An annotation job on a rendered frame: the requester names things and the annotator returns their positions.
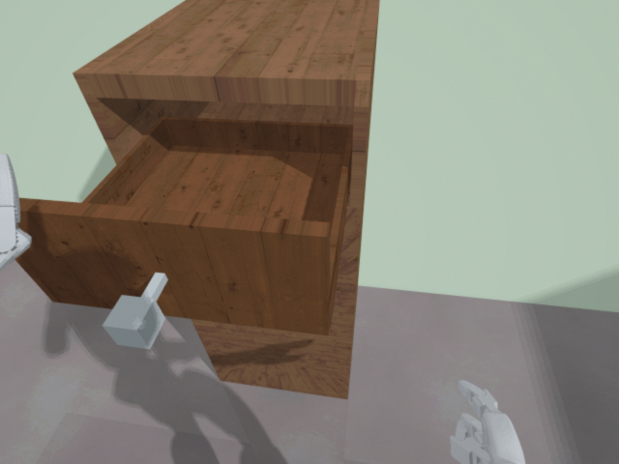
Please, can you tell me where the drawer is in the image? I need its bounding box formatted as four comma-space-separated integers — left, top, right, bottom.
15, 117, 353, 335

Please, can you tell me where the handle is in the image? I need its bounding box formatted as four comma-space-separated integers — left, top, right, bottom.
103, 273, 168, 349

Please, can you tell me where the robot left hand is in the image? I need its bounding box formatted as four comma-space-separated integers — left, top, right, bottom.
0, 154, 32, 272

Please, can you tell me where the robot right hand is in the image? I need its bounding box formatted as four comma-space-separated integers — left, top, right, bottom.
450, 380, 525, 464

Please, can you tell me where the cabinet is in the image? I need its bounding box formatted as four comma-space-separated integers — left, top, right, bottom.
73, 0, 380, 399

